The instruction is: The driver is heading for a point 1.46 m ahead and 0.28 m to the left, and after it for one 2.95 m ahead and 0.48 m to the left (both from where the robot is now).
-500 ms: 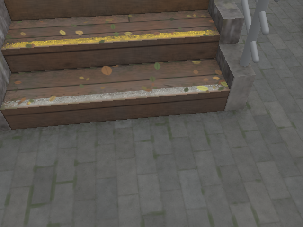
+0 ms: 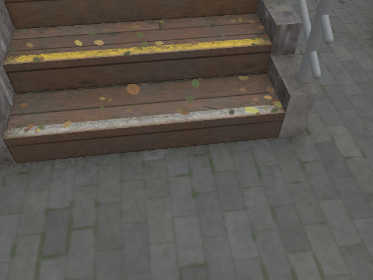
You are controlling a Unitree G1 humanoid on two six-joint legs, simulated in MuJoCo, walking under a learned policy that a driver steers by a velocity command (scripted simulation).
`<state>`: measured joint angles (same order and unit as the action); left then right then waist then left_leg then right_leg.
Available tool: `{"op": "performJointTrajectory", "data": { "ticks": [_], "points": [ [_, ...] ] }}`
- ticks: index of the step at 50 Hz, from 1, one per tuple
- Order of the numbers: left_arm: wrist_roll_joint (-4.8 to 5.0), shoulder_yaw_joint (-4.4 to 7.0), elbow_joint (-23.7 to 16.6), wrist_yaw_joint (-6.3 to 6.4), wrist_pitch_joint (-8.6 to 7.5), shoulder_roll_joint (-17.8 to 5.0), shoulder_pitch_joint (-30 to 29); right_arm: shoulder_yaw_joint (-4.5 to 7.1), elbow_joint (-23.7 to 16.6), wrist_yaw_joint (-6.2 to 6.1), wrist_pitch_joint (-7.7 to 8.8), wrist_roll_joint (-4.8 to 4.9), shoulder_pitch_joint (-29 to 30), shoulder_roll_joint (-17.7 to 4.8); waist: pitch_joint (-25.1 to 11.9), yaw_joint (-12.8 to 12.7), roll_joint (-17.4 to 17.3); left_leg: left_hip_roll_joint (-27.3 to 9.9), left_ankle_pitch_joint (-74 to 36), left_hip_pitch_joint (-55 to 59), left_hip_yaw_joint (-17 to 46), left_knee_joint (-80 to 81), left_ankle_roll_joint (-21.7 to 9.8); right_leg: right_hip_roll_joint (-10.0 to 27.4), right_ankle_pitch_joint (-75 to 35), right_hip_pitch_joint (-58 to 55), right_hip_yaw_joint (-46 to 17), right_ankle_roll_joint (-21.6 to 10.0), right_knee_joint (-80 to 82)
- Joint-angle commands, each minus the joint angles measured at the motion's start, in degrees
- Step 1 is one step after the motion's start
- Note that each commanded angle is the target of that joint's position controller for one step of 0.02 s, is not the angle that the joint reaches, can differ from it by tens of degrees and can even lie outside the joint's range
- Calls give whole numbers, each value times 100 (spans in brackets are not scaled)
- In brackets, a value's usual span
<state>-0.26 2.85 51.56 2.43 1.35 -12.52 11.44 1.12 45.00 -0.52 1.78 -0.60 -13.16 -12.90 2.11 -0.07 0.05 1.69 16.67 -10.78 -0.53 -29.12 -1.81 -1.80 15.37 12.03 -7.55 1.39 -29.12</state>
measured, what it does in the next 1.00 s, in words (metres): walks ahead: right foot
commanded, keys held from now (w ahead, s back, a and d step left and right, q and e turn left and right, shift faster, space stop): no key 0.34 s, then w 0.46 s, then w+q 0.20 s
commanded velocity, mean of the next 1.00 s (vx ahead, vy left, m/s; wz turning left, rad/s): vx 0.22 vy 0.00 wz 0.04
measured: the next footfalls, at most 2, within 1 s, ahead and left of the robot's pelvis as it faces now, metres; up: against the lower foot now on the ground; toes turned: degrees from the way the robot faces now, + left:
right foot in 0.70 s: +0.14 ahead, -0.15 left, +0.00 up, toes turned -1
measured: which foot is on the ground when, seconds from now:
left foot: down 0.00-0.70, up 0.72-1.00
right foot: down 0.00-0.40, up 0.42-0.68, down 0.70-1.00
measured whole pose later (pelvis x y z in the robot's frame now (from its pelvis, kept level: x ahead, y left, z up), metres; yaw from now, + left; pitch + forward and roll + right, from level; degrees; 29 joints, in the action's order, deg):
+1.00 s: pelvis +0.19 -0.06 +0.01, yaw +4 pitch +1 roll -1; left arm -0.7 1.1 61.0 0.3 -6.0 -11.8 22.2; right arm 2.6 48.1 1.0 3.7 1.5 -9.5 -16.3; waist -0.2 -3.3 -3.0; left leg -4.9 -1.4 -40.2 3.1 -46.3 -1.5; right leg -3.0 14.6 -3.3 5.5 -2.9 -10.0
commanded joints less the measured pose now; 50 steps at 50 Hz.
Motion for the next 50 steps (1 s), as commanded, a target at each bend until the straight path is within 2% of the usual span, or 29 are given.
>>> {"op": "performJointTrajectory", "data": {
  "ticks": [1, 17, 18, 19, 20, 21, 22, 23, 24, 25, 27, 30, 32, 33, 34, 35, 36, 37, 38, 40, 41, 43, 46, 50],
  "points": [
    [3, 137, -80, 32, -56, -626, 23, 137, -215, -24, 76, 7, -14, -606, -136, -12, -28, -450, -665, -222, 500, 696, -92, 263, -1158, -223, -219, -115, 345],
    [15, 94, 762, 74, -85, -621, 95, 86, 482, -50, 45, 33, -213, -666, -31, 2, -52, -450, -729, -66, 564, 931, -170, 255, -1078, -191, -83, -34, 548],
    [19, 75, 834, 79, -80, -555, 191, 82, 562, -58, 35, 31, -299, -657, -154, 5, -113, -430, -90, -4, 580, 1037, -190, 171, -649, -214, 33, -41, 505],
    [46, 69, 860, 85, -79, -532, 188, 110, 605, -76, 14, 54, -333, -750, -74, 43, -244, -464, 924, -30, 723, 1205, -282, 24, -26, -32, 224, -64, 293],
    [80, 76, 821, 81, -105, -559, 97, 180, 628, -100, -9, 98, -410, -983, 63, 126, -544, -704, 1965, 5, 1153, 1474, -508, -155, 681, 398, 489, -84, -179],
    [94, 70, 703, 57, -177, -589, -109, 231, 663, -125, -18, 138, -570, -1161, 260, 216, -829, -1255, 2805, 92, 1917, 1888, -831, -133, 959, 985, 642, -121, -665],
    [109, 62, 555, 14, -282, -625, -364, 285, 688, -149, 7, 153, -666, -1301, 536, 297, -948, -1819, 3036, -15, 2632, 2241, -1153, 116, 937, 1382, 636, -168, -1205],
    [146, 76, 473, -35, -368, -661, -535, 306, 710, -162, 66, 110, -755, -1324, 726, 351, -901, -2119, 2773, 58, 3016, 2424, -1371, 344, 1142, 1852, 490, -209, -1820],
    [171, 101, 471, -84, -436, -689, -503, 304, 708, -156, 128, 89, -762, -1259, 746, 308, -755, -2228, 2412, 352, 3089, 2438, -1449, 517, 1292, 2298, 405, -251, -2279],
    [187, 112, 506, -131, -496, -680, -400, 294, 677, -141, 169, 117, -714, -1168, 670, 236, -579, -2175, 2073, 652, 2925, 2399, -1396, 642, 1250, 2556, 386, -299, -2385],
    [199, 111, 521, -198, -610, -632, -467, 299, 605, -116, 189, 190, -576, -1113, 491, 207, -418, -1801, 1254, 800, 2160, 2334, -1106, 683, 914, 2311, 560, -328, -1692],
    [170, 58, 554, -279, -693, -455, -450, 348, 641, -86, 136, 233, -612, -1260, 209, 146, -620, -1335, 647, 208, 1279, 2109, -987, 379, 288, 1008, 996, -195, -591],
    [187, 88, 730, -294, -676, -508, 42, 356, 652, -57, 92, 275, -525, -1292, 121, -138, -569, -1213, 784, -531, 1050, 1745, -899, 140, -493, -136, 1264, -149, 25],
    [192, 137, 867, -274, -645, -608, 418, 317, 650, -40, 94, 258, -521, -1187, 28, -304, -499, -1120, 861, -881, 993, 1455, -811, 40, -471, -703, 1291, -158, 86],
    [225, 202, 983, -234, -628, -759, 886, 236, 628, -18, 119, 216, -453, -975, -85, -554, -380, -948, 700, -1278, 794, 858, -637, 160, -282, -1346, 1053, -268, 256],
    [191, 301, 1064, -179, -643, -1189, 1528, 90, 484, 36, 163, 120, -265, -534, -275, -808, 674, -415, 582, -1939, 121, -1142, -228, 1288, 615, -1942, -540, -653, 1021],
    [107, 404, 1114, -241, -685, -1869, 2054, 46, 162, 16, 291, 144, -240, -304, -541, -763, 1787, 216, 1596, -3208, 51, -2819, -51, 2454, 1871, -2466, -3143, -1595, 1905],
    [45, 275, 1052, -296, -786, -1469, 1615, 145, 147, 1, 368, 324, -157, -770, -197, -596, 1037, -174, 1472, -3672, 620, -3775, -175, 2601, 2743, -2047, -3475, -1819, 2071],
    [66, 159, 846, -332, -851, -1099, 1083, 189, 122, 36, 423, 398, -89, -972, 217, -401, 814, -460, 834, -3940, 687, -3946, -311, 2329, 2564, -1723, -2807, -1582, 2105],
    [66, 42, 635, -389, -854, -831, 501, 245, 233, 45, 450, 240, -122, -998, 322, -134, 570, -807, -109, -3626, 557, -3564, -289, 1801, 1108, -1283, -1588, -1185, 2163],
    [42, 0, 624, -378, -824, -714, 478, 261, 256, 78, 418, 208, -122, -962, 307, -75, 594, -900, -425, -3365, 524, -3352, -230, 1605, 446, -1112, -1027, -1028, 2222],
    [-10, -3, 713, -314, -799, -739, 775, 233, 303, 132, 333, 210, -110, -760, 235, -111, 569, -892, -897, -3254, 376, -3198, -86, 1396, -660, -1064, -292, -987, 2259],
    [-69, 3, 748, -215, -794, -842, 983, 199, 90, 125, 257, 231, 358, -590, 342, -219, 356, -720, -1432, -3425, 515, -2528, 60, 1339, -1604, -963, 341, -1040, 2320],
    [-26, -19, 655, -134, -806, -927, 999, 108, -250, 205, 269, 196, 1140, -419, 461, -372, 344, -582, -2329, -2891, 86, -1138, 38, 1267, -1882, -767, 1032, -929, 2547]
  ]
}}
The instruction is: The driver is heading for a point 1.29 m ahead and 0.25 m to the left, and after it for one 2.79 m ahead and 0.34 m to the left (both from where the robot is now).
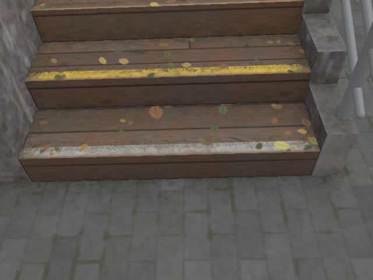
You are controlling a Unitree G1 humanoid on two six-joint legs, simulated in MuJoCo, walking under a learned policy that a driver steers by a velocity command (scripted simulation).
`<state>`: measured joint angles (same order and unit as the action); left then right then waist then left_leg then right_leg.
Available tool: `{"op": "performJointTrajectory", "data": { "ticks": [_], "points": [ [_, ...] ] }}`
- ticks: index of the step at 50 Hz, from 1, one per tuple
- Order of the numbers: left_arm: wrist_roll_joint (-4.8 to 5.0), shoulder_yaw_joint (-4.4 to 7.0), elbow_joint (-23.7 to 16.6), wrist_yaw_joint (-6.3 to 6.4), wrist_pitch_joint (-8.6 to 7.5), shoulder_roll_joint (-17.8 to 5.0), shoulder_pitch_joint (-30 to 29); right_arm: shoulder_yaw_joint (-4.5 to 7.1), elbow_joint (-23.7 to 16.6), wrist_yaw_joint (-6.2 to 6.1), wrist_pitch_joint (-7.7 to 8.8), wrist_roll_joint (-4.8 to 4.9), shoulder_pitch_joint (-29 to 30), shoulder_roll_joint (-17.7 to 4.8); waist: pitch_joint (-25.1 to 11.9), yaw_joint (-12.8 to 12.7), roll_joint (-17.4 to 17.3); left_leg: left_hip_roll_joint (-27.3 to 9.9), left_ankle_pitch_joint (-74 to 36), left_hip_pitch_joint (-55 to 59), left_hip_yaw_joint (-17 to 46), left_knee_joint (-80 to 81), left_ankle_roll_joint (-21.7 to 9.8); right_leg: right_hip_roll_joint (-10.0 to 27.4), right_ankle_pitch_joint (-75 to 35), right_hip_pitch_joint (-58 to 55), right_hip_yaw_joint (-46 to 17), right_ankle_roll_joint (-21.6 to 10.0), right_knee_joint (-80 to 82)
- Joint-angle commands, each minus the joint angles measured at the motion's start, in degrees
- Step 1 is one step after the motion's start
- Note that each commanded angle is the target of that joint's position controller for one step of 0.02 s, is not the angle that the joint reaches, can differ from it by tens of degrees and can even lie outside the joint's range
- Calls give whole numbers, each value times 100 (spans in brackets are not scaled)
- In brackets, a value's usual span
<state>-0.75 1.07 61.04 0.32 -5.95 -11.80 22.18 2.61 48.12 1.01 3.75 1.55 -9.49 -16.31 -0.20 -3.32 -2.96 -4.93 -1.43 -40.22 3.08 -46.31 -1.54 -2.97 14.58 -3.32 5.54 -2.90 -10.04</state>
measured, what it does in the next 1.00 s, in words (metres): walks ahead, turning left: left foot, then right foot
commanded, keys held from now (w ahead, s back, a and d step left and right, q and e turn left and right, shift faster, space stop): w+q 0.46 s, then w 0.54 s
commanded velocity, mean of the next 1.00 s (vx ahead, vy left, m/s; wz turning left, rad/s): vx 0.49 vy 0.00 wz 0.34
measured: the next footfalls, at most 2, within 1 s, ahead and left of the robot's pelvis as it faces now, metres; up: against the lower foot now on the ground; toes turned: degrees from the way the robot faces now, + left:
left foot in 0.20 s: +0.30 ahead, +0.12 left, +0.00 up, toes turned +8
right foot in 0.66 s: +0.59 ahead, -0.01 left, +0.00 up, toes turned +18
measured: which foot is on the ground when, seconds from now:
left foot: up 0.00-0.18, down 0.20-0.66, up 0.68-1.00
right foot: down 0.00-0.18, up 0.20-0.64, down 0.66-1.00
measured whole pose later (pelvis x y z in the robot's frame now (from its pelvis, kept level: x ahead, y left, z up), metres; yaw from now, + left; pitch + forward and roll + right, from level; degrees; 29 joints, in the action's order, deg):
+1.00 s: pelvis +0.57 +0.09 +0.00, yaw +20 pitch +2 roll -1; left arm -0.9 1.5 52.6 -0.6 -6.4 -13.6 21.9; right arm 1.1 45.9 1.4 2.1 -2.1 -6.9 -14.7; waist 1.8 -2.5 -2.7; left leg -3.0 9.7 -30.1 -0.9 -39.8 -0.2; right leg -2.5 12.7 2.8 2.4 -2.6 -14.0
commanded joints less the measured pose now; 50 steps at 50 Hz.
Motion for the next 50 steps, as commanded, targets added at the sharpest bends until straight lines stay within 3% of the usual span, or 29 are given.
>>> {"op": "performJointTrajectory", "data": {
  "ticks": [1, 4, 6, 8, 9, 10, 11, 12, 13, 14, 15, 16, 19, 20, 21, 24, 28, 31, 32, 33, 34, 35, 36, 37, 39, 42, 46, 48, 50],
  "points": [
    [44, 158, -267, 86, -66, -1005, 41, -67, -640, 91, 74, -21, 945, -35, 750, -101, 591, 94, -573, 75, -342, 783, -30, 1440, -1886, 647, -182, -492, 626],
    [80, 181, -233, 90, 40, -1063, 242, -95, -879, 232, 98, -6, 1301, -18, 831, -116, 526, 165, -264, -47, -480, 1193, -232, 1672, -2578, -47, 41, -459, 298],
    [74, 225, -341, 116, 137, -1213, 99, -39, -986, 320, 113, -9, 1239, -153, 607, 90, 656, 383, 266, 259, -732, 1253, -436, 1776, -4301, -461, 209, -371, -311],
    [27, 281, -493, 180, 262, -1375, -16, 129, -890, 355, 76, -2, 500, -470, -25, 557, 928, 782, 838, 1227, -1019, 1112, -669, 1801, -6326, -672, 351, -270, -1623],
    [11, 292, -589, 202, 322, -1418, -108, 291, -668, 326, 55, 17, -396, -751, -536, 1012, 897, 980, 701, 2460, -1015, 1348, -846, 1676, -6429, -275, 439, -162, -2819],
    [-24, 251, -758, 212, 290, -1385, -95, 466, -491, 217, -8, 4, -1280, -1149, -1080, 1385, 443, 423, 877, 4271, 67, 1498, -1139, 1439, -4923, 1125, 418, 4, -4451],
    [-130, -49, -982, 48, 83, -408, 608, 533, -510, 165, -16, 2, -1332, -1586, -1823, 702, -1154, -1195, 2130, 6522, 3445, 1886, -2303, 146, 974, 3916, 20, 361, -6774],
    [95, 65, -1061, -59, -232, -944, 10, 420, -558, 84, -9, -59, -1447, -1118, -2186, 1081, -597, -1421, 2494, 6654, 4636, 2839, -2351, 49, 1676, 4586, -1212, 211, -7469],
    [315, 172, -1368, -93, -383, -1295, -668, 369, -545, 45, 44, -120, -1205, -948, -1253, 1087, -404, -1217, 1989, 6004, 3709, 3020, -1966, 386, 1129, 4989, -1292, 50, -7294],
    [278, 139, -1485, -64, -438, -1195, -879, 337, -612, 63, 100, -108, -799, -842, -748, 812, 256, -989, 1339, 5023, 3001, 3106, -1817, 628, 635, 4782, -1233, 17, -6789],
    [170, 180, -1464, -15, -411, -1174, -898, 301, -724, 83, 126, -122, -416, -713, -391, 543, 614, -777, 693, 4164, 2472, 3211, -1710, 791, 452, 4441, -1170, 81, -6322],
    [115, 224, -1483, 6, -319, -1203, -733, 260, -808, 80, 143, -186, -197, -627, -294, 315, 503, -605, 261, 3578, 2133, 3346, -1673, 925, 371, 3987, -1210, 144, -6094],
    [-80, 223, -1689, 25, -90, -1053, -656, 267, -820, 15, 106, -99, -140, -746, -6, 71, 294, -350, -98, 2529, 1600, 3610, -1697, 999, 241, 3614, -1026, 526, -5217],
    [-492, 58, -1733, -117, 156, -671, -678, 337, -459, 2, 43, -262, -680, -899, 89, 58, 367, -170, -496, 2149, 1115, 3467, -1566, 947, -27, 3359, -625, 612, -4828],
    [-483, 33, -1870, -173, 264, -587, -868, 353, -411, 7, 10, -263, -844, -890, 159, 125, 202, 7, -464, 2002, 979, 3448, -1465, 895, -384, 3352, -520, 663, -4515],
    [-236, -23, -2116, -221, 307, -647, -1510, 368, -421, 54, -24, -191, -925, -768, 157, 407, -286, 305, 535, 1960, 897, 3473, -1136, 763, -1420, 3137, -431, 642, -3288],
    [-181, -10, -2277, -193, 187, -837, -2011, 393, -314, 8, 23, -259, -1294, -789, 80, 713, -128, -124, 476, 2823, 1318, 3226, -1017, 696, -1600, 3064, -575, 507, -2459],
    [-191, 83, -2228, -157, 77, -1058, -1618, 404, -290, -59, 74, -313, -1234, -868, 15, 489, -142, -399, -62, 3315, 1602, 2639, -820, 554, -761, 2610, -596, 226, -2035],
    [-202, 124, -2081, -118, 15, -1087, -1113, 371, -268, -72, 83, -302, -1177, -812, -114, 216, -42, -211, -642, 3324, 1449, 2024, -721, 422, -618, 2006, -523, 95, -1634],
    [-290, 188, -1919, -46, -86, -1281, -508, 287, -254, -44, 129, -303, -1240, -586, -580, -43, 331, 143, -877, 3120, 1125, 877, -597, 728, -365, 1045, -898, -133, -1452],
    [-378, 340, -1958, 34, -136, -1893, 64, 195, -410, -46, 139, -155, -1631, -279, -1381, -46, 1405, 761, 673, 1944, 485, -837, -350, 2176, 417, -445, -2935, -665, -1194],
    [-273, 473, -1811, 4, -30, -2076, 49, 171, -376, -59, 96, -196, -1906, -348, -1270, 111, 2062, 1168, 3048, 684, 46, -1629, -272, 2795, 1104, -682, -4934, -1077, -271],
    [-162, 363, -1820, -32, 30, -1533, -174, 208, -248, -68, 15, -305, -1515, -616, -587, 166, 880, 773, 2694, 397, 363, -2050, -332, 2636, 1653, -109, -4571, -1026, -263],
    [-117, 282, -1856, -57, 48, -1199, -454, 194, -294, -11, 11, -329, -1110, -578, -223, 160, 438, 607, 2270, 474, 343, -1916, -327, 2334, 1217, 368, -3724, -893, -263],
    [-96, 187, -1719, -33, 30, -925, -507, 150, -330, 58, -33, -399, -837, -414, 78, 265, 780, 322, 1963, 655, 189, -1482, -270, 1825, -220, 789, -2479, -680, -106],
    [-47, 194, -1490, -58, -103, -929, -285, 83, -239, 82, -105, -466, -815, -270, -92, 349, 869, 301, 1662, 791, -82, -1334, -122, 1550, -2110, 683, -1702, -682, -154],
    [1, 211, -1242, -61, -161, -938, -165, -31, -476, 68, -119, -410, 46, -176, 95, 261, 928, 220, 1278, 761, -464, -212, 197, 1318, -2719, 717, -1048, -720, -24],
    [-7, 230, -1134, -61, -148, -1038, -157, -142, -603, 23, -104, -358, 504, -24, 206, 188, 978, 295, 1050, 1222, -654, 763, 210, 1173, -2567, 984, -855, -644, 36],
    [-1, 263, -1036, -89, -100, -1132, -32, -158, -656, 1, -56, -320, 741, -106, 139, 109, 994, 442, 872, 1506, -768, 1232, 121, 1187, -2947, 838, -822, -562, -175]
  ]
}}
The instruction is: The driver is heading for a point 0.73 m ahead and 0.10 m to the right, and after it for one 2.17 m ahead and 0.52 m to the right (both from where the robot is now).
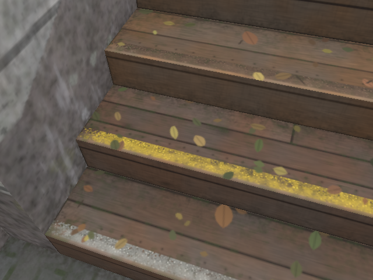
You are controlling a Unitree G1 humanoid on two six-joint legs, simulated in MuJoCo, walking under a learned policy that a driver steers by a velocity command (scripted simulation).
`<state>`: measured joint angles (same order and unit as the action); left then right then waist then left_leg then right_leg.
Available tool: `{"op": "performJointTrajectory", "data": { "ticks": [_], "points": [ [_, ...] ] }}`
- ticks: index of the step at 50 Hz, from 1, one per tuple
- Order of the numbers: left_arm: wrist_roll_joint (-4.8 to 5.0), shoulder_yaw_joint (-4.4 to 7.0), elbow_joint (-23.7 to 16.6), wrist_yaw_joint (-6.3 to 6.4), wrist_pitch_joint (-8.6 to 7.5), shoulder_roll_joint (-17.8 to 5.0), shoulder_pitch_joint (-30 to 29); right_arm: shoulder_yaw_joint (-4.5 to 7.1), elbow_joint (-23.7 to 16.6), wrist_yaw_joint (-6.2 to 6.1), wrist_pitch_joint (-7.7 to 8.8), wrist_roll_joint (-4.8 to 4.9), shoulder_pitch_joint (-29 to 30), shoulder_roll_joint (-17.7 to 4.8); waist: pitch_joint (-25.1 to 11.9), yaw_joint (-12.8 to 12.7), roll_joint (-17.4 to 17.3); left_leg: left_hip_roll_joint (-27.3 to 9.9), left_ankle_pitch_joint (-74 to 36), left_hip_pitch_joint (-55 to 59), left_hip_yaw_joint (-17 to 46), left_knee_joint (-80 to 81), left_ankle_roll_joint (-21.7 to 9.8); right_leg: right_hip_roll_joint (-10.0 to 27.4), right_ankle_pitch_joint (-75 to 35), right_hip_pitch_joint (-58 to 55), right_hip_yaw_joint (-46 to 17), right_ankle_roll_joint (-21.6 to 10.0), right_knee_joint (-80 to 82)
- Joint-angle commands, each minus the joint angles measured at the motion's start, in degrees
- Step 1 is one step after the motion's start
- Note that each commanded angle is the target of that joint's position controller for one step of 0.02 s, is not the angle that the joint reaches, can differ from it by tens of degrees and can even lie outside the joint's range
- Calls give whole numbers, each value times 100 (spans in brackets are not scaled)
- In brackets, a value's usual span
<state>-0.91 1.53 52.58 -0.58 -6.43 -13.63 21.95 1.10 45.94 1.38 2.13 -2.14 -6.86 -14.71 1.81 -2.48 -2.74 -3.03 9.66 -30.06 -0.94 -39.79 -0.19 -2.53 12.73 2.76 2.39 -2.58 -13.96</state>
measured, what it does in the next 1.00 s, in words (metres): climbs: left foot, then right foot 0.16 m higher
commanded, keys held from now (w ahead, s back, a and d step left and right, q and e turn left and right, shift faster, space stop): w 0.40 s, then w+e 0.52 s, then w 0.06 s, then no key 0.02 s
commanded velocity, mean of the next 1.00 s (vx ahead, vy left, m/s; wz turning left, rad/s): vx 0.50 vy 0.00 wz -0.21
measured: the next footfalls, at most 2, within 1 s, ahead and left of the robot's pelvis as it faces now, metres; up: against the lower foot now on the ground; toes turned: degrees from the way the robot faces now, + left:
left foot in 0.10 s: +0.20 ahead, +0.10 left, +0.00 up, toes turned +3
right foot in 0.68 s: +0.48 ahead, -0.11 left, +0.16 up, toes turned -9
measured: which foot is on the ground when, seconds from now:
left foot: up 0.00-0.08, down 0.10-0.70, up 0.72-1.00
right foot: down 0.00-0.12, up 0.14-0.66, down 0.68-1.00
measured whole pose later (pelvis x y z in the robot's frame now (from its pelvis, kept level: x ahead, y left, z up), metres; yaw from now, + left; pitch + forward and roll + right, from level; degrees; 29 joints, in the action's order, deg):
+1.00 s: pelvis +0.50 -0.08 +0.13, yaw -15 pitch +4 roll +1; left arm -6.5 -0.1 62.8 -4.0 -4.1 -9.9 30.1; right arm -3.0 42.5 4.3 4.2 -2.2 -1.2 -9.5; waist -6.0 -0.7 -0.1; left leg -0.5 2.1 -79.3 7.9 -121.6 -12.0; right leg -8.6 22.5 18.7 -2.2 -8.0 -37.6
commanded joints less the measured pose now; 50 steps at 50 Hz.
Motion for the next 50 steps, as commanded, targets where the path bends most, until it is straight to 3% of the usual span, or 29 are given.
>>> {"op": "performJointTrajectory", "data": {
  "ticks": [1, 3, 5, 6, 7, 8, 10, 15, 17, 19, 21, 25, 27, 28, 30, 31, 32, 34, 35, 36, 37, 39, 40, 42, 45, 46, 47, 49, 50],
  "points": [
    [30, 223, -150, 8, -38, -959, 3, -11, -436, -58, 124, 35, 466, -291, -111, 51, 989, 262, -248, 598, -336, 721, -94, 1232, -3002, 130, -565, -573, 75],
    [78, 257, -118, 6, 10, -1015, -90, -16, -377, -93, 179, -23, 230, -315, -283, 171, 891, 334, -412, 952, -296, 1069, -245, 1252, -3852, -87, -557, -472, -424],
    [56, 198, -121, 25, 96, -847, -262, 53, 49, -162, 254, -178, -1049, -457, -939, 738, 567, 325, -475, 2532, -235, 1424, -527, 981, -4048, 395, -378, -294, -1906],
    [57, 128, -318, 31, 98, -622, -361, 169, 170, -210, 284, -287, -1845, -918, -1414, 1057, -131, -774, -858, 3557, 935, 1553, -755, 642, -2251, 1300, -119, -131, -3333],
    [147, 33, -359, 35, 145, -144, 362, 406, 370, -226, 217, -216, -2102, -1729, -1581, 681, -1683, -1982, -1422, 4354, 3016, 2088, -1538, -319, 1571, 2959, 201, 12, -5110],
    [-86, 122, -90, 69, 248, -608, 321, 395, 380, -148, 182, 8, -2029, -1354, -1308, 706, -621, -1842, -272, 4011, 3086, 2216, -1722, 47, 1908, 3398, -336, -41, -5988],
    [-148, 109, -235, -7, 188, -572, -303, 231, 195, -96, 198, 60, -1075, -623, -300, 434, -30, -1336, 869, 2786, 2167, 2824, -1390, 560, 842, 3582, -415, -52, -5698],
    [-226, 100, -144, -95, 327, -249, -295, 198, 650, -203, 402, 117, -1404, -373, -288, 173, -128, -958, -1932, 2306, 1062, 2796, -1424, 604, 299, 3421, -186, 157, -6397],
    [-269, 78, -279, -62, 411, -7, -673, 238, 895, -232, 439, 105, -1882, -419, -341, 341, -397, -1042, -1155, 2487, 1184, 2819, -1687, 541, 551, 4276, 32, 176, -7928],
    [-255, 89, -641, 10, 459, 19, -1427, 199, 1092, -275, 424, 136, -2245, -305, 104, 462, -226, -1112, 132, 2697, 1451, 2992, -1734, 660, 669, 5615, -62, 187, -8684],
    [-193, 6, -868, 108, 480, 264, -1940, 132, 1257, -315, 400, 37, -2589, -189, 196, 585, -241, -1314, 273, 3184, 1637, 2814, -1714, 544, 1281, 7084, -178, 52, -10158],
    [-49, -208, -1704, 288, 445, 577, -3003, 65, 1521, -288, 561, -60, -2642, -271, 635, 480, 85, -1486, 1431, 2856, 1076, 3082, -1153, 300, 1810, 8387, -742, -289, -10656],
    [-68, -364, -2086, 263, 497, 710, -3285, -73, 1720, -337, 499, 76, -2628, -87, 711, 328, 140, -1039, 1257, 2108, 329, 3383, -796, 403, 1756, 7771, -263, -282, -9501],
    [-139, -409, -2287, 185, 570, 802, -3374, -94, 1782, -483, 450, 144, -2626, -98, 502, 259, -4, -1114, 397, 1891, 364, 3740, -934, 522, 1575, 7111, -133, -303, -9172],
    [-180, -460, -2238, 110, 659, 740, -3106, -42, 1570, -473, 360, 200, -2338, -425, 170, 226, 167, -976, -2320, 1953, -370, 4222, -972, 676, 1541, 5393, 602, -397, -7459],
    [-55, -481, -1990, 142, 705, 766, -2649, -42, 1323, -420, 348, 320, -2104, -546, -287, 123, 451, -838, -4746, 1694, -931, 3759, -1037, 345, 1512, 3906, 1164, -504, -6807],
    [9, -455, -1894, 160, 728, 714, -2244, 22, 1237, -394, 408, 393, -2213, -913, -645, -27, -9, -1064, -7667, 1880, -923, 3095, -1091, 16, 1498, 3059, 1392, -565, -6650],
    [-13, -216, -1395, 137, 629, 256, -504, 171, 1043, -269, 351, 443, -1943, -1196, -1963, -837, -1121, -1310, -10072, 2882, -934, 456, -993, -449, 1330, 1607, 893, -883, -5283],
    [-84, -13, -1256, 49, 580, -291, -110, 216, 873, -235, 309, 305, -1795, -1222, -2334, -1028, -1070, -988, -8128, 2414, -779, -1342, -783, -356, 1823, 895, -436, -1038, -4210],
    [-17, 250, -901, 120, 604, -1234, 128, 116, 290, 10, 367, 197, -1367, -493, -2093, -799, 1525, 517, -1281, -302, -671, -4201, -319, 1299, 1282, 5, -4225, -1856, -1896],
    [0, 400, -971, 240, 703, -1300, -205, 157, 142, 90, 384, -119, -1351, -412, -2330, -451, 1297, 450, -94, -945, 734, -5771, -383, 1646, 1159, 68, -6250, -1710, -557],
    [-9, 232, -686, 173, 645, -503, -787, 31, -259, 76, 306, -175, -1035, 114, -460, 178, 56, 185, -428, -1833, 619, -6701, -371, 1351, 2552, 1780, -4978, -1236, -769],
    [-253, 74, -318, -118, 381, -180, -196, -43, -96, 280, 288, -45, -696, 108, 133, -261, 278, 724, -938, -3179, 1793, -7306, -742, 997, 1497, 1741, -3930, -1196, -1246],
    [-358, -37, 176, -291, 355, 212, -295, -157, -355, 307, 289, -60, -708, 286, -327, 408, 564, 708, -1133, -3835, 1808, -8240, -1190, 987, 186, 1821, -3591, -1042, -1104],
    [-443, -62, 430, -483, 189, 178, -580, -245, -331, 209, 183, 25, -454, 136, -449, 868, 21, 336, -1295, -4461, 1146, -7814, -1274, 553, -111, 2222, -1942, -641, -1150],
    [-456, -68, 302, -457, 115, 79, -820, -253, -329, 208, 168, 24, -307, 63, -458, 916, -10, 227, -1490, -3980, 737, -7216, -1249, 187, 81, 2868, -1429, -462, -1053],
    [-520, -98, 425, -361, 52, 46, -228, -347, -253, 321, 163, 19, -233, 293, -565, 792, 665, 292, -1268, -4154, 351, -8325, -1152, 139, -180, 2811, -1560, -506, -1006],
    [-644, -217, 908, -316, 120, 157, 1012, -509, -442, 347, 185, -25, 482, 647, -297, 424, 789, 327, -530, -5259, 334, -9246, -1198, 485, 57, 2057, -2126, -634, -920],
    [-665, -239, 1005, -335, 125, 225, 1397, -541, -543, 267, 229, -9, 812, 617, -169, 288, 589, 301, -238, -5813, 422, -8858, -1192, 559, 29, 1410, -2185, -556, -959]
  ]
}}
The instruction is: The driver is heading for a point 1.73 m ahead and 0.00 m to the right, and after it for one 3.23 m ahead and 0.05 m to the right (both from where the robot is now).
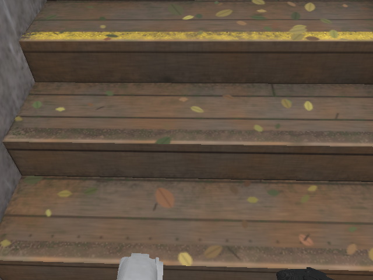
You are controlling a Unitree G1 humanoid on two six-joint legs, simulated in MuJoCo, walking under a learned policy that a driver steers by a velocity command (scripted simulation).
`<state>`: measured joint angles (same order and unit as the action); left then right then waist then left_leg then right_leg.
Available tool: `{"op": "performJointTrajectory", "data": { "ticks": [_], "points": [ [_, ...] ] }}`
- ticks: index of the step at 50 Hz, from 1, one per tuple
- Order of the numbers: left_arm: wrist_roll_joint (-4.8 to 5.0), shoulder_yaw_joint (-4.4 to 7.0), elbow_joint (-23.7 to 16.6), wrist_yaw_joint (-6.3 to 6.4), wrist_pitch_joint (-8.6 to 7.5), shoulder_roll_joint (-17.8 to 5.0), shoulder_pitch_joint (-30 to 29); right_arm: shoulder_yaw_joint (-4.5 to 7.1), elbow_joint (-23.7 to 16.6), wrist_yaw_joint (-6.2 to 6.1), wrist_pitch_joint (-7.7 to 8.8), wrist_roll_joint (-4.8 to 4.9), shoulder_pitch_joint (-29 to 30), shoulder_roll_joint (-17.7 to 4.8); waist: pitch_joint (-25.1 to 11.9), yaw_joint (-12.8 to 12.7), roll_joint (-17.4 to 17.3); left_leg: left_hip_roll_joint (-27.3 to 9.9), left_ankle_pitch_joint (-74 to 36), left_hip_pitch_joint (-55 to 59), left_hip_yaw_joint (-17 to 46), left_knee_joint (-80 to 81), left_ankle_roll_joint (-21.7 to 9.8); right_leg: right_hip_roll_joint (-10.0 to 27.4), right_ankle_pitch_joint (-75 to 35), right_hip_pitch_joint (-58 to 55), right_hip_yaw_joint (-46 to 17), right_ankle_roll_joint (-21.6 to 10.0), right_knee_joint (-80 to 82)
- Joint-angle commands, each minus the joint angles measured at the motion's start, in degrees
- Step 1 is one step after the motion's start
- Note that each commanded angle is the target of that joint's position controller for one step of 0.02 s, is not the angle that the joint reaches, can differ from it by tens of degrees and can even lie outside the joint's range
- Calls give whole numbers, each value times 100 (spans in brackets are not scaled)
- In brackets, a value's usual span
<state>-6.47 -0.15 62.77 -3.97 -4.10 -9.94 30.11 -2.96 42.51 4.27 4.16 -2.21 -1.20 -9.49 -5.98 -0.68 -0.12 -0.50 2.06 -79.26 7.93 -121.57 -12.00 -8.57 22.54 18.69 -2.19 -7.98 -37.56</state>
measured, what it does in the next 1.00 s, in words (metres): climbs: left foot 0.16 m higher, then right foot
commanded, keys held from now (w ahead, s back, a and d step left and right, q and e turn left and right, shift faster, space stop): no key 1.00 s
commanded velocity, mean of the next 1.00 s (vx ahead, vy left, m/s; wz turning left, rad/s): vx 0.11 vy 0.00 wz -0.09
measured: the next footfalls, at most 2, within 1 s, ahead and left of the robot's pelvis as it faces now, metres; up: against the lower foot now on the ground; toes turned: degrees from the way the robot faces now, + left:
left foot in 0.18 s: +0.31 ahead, +0.10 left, +0.16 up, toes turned -1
right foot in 0.56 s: +0.35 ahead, -0.14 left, +0.16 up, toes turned -6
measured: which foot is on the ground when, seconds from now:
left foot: up 0.00-0.16, down 0.18-1.00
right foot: down 0.00-0.20, up 0.22-0.54, down 0.56-1.00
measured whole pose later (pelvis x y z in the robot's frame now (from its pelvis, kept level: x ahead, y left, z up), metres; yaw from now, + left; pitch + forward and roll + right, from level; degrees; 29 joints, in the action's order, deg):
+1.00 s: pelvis +0.29 -0.02 +0.17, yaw -4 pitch +1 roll +0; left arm -0.1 2.0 54.8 -5.0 -2.1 -9.4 3.9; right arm 1.3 54.0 4.9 5.7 0.8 -12.4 -9.2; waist -0.3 -0.2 -0.8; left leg -2.1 21.3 -16.3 -2.5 -36.4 0.3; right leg -0.1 15.6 20.6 2.6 -1.0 -34.9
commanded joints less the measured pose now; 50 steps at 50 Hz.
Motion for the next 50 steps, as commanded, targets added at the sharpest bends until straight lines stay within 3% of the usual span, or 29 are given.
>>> {"op": "performJointTrajectory", "data": {
  "ticks": [1, 3, 4, 6, 8, 9, 10, 11, 12, 13, 14, 15, 16, 17, 19, 20, 21, 22, 24, 26, 28, 29, 30, 31, 32, 33, 35, 40, 50],
  "points": [
    [-189, -82, 54, -90, -126, -286, 812, -104, -435, -82, 19, 70, 910, -118, 508, -9, 33, 15, 87, -680, -699, 466, 88, 1152, -1496, -334, -1653, 86, 1444],
    [69, 44, -151, -91, -145, -752, 759, 18, -637, -153, -32, 253, 1837, -421, 457, -207, 489, -4, 69, 147, -1452, 1694, 480, 1126, -3042, 33, -1361, 212, 1950],
    [132, 12, -286, -120, -139, -782, 518, -34, -734, -117, -84, 134, 2018, -107, 574, -79, 671, -190, 265, 637, -1421, 2148, 631, 1608, -3901, 292, -1846, -5, 2192],
    [456, 49, -656, -160, -275, -984, -192, -53, -630, 56, -280, 5, 1316, -22, 188, 460, 771, 212, 682, 2983, -2054, 3530, 805, 1643, -7533, 698, -989, -158, 2180],
    [700, 311, -400, -273, -392, -1600, 459, 153, -707, 108, -479, 180, 1248, -587, 32, 373, 1011, 895, 827, 4255, -2416, 5062, 968, 1652, -11124, 74, -890, 31, 1876],
    [741, 457, -536, -284, -413, -1830, -204, 200, -362, -6, -462, 119, 89, -610, 213, 945, 1280, 831, 816, 4954, -1847, 6634, 919, 2030, -11658, -345, -1109, 25, 1007],
    [575, 443, -463, -348, -396, -1391, -195, 309, 256, -225, -395, 232, -1774, -750, -1161, 1285, 525, 335, -186, 7151, -814, 7227, 326, 1999, -11292, -12, -1102, 370, -572],
    [29, 269, -271, -393, -362, -575, 776, 413, 861, -194, -387, 263, -3265, -1079, -3238, 1025, -1448, -1519, -3113, 9868, 2310, 7636, -1757, 1174, -5493, 1476, -1092, 913, -3043],
    [554, 546, -203, -469, -48, -933, -128, 397, 849, -103, -490, -374, -3498, -883, -2290, 1583, -1303, -1864, 68, 8224, 4487, 9720, -1720, 25, -1428, 2341, -1262, 780, -5650],
    [680, 557, -383, -398, -50, -761, -645, 496, 965, -174, -240, -261, -2476, -1090, -438, 1127, -543, -1495, 2236, 6801, 3709, 9888, -934, 292, -1668, 3432, -1284, 393, -6582],
    [608, 467, -365, -218, -65, -474, -765, 427, 937, -158, -63, -68, -1170, -634, 60, 558, -186, -1372, 2457, 5477, 2925, 9736, -957, 596, -1735, 3720, -1133, 104, -7179],
    [412, 395, -412, -55, -36, -366, -861, 209, 983, -169, 21, 10, -491, 93, -198, 209, 445, -1276, 2135, 5127, 2194, 9829, -887, 763, -1645, 3582, -1186, -154, -7124],
    [318, 316, -748, 49, 58, -280, -1347, 75, 1233, -192, 88, 163, -295, 505, -149, -53, 496, -1025, 2060, 4813, 1427, 9931, -643, 900, -1337, 3687, -942, -287, -6844],
    [311, 196, -943, 136, 145, 54, -1410, -34, 1247, -221, 163, 174, 61, 833, -210, -343, 483, -765, 1499, 4644, 786, 10134, -344, 1001, -1003, 3609, -903, -289, -6540],
    [357, 45, -1174, 224, 178, 138, -1598, -18, 1209, -279, 285, 98, -176, 633, -450, -367, 296, -549, 141, 4964, -148, 10075, -122, 1190, -1043, 3713, -626, 102, -6044],
    [478, 64, -1123, 113, 167, 23, -1563, -32, 990, -174, 331, 129, 239, 504, -435, -589, 414, -321, -61, 4558, -809, 10077, 240, 1447, -1067, 2934, -383, 466, -5182],
    [550, 108, -1049, -1, 143, -268, -1503, 22, 711, -128, 399, 167, 507, 94, -382, -654, 274, -26, -282, 3991, -1317, 10214, 449, 1448, -1077, 2025, 1, 753, -4165],
    [566, 221, -947, -89, 76, -524, -1396, 128, 427, -132, 484, 177, 802, -456, -391, -779, -360, 243, -1158, 3204, -1723, 10633, 635, 1327, -1263, 330, 408, 1050, -3847],
    [445, 333, -904, -89, -62, -820, -1449, 249, 299, -156, 555, 166, 698, -934, -213, -708, -270, -57, -1566, 3698, -1403, 10428, 493, 1157, -1584, -49, 353, 1365, -3154],
    [344, 328, -1043, -3, -80, -729, -1779, 312, 478, -30, 494, 191, 257, -764, -21, -500, -178, -652, -2002, 5380, -879, 9727, 90, 1334, -1550, 529, 130, 1401, -1101],
    [593, 299, -1088, 87, -79, -611, -2080, 285, 837, 239, 392, 428, -625, -355, 98, -235, -25, -776, -1839, 6286, -476, 9082, 103, 1200, -2564, 313, 343, 1272, 1105],
    [577, 287, -1085, 166, -97, -651, -1983, 310, 1033, 331, 327, 409, -1302, -256, -177, 13, -120, -715, -1430, 6446, -433, 8888, 397, 1320, -3722, -224, -4, 927, 1041],
    [685, 261, -1389, 78, -90, -960, -2701, 315, 1237, 287, 261, 314, -2665, 27, -793, 906, 577, -267, -139, 6614, -783, 8769, 813, 1609, -4913, -784, -463, 118, 645],
    [685, 285, -1555, -82, -42, -820, -3148, 288, 1270, 253, 232, 322, -2569, -85, -559, 816, 526, -161, 648, 6442, -958, 8835, 1039, 1609, -3954, -417, -517, -64, 640],
    [650, 332, -1448, -179, 53, -729, -3092, 346, 960, 227, 166, 248, -1577, -346, -174, 452, 376, -87, 1158, 6383, -1044, 8868, 1092, 1482, -2543, 122, -469, 121, 836],
    [614, 315, -1372, -204, 53, -598, -2855, 467, 889, 223, 107, 248, -1237, -620, 114, 235, 223, -82, 1456, 6147, -1040, 8908, 1103, 1401, -1613, 191, -477, 258, 1046],
    [617, 329, -1327, -196, 105, -650, -2817, 513, 852, 189, 104, 230, -1039, -667, 282, 115, 171, -123, 1696, 5860, -982, 9088, 1109, 1345, -754, 12, -538, 327, 1204],
    [616, 320, -1279, -119, 86, -587, -2923, 490, 723, 56, 252, 351, -742, -520, -108, 27, 139, -239, 720, 6097, -865, 8981, 1115, 1282, -2175, -436, -206, 442, 822],
    [644, 312, -1062, -82, 135, -466, -2773, 512, 922, 59, 221, 303, -1248, -366, 132, 11, 1, -297, 768, 6117, -812, 9025, 1148, 1179, -1917, -438, 44, 516, 758]
  ]
}}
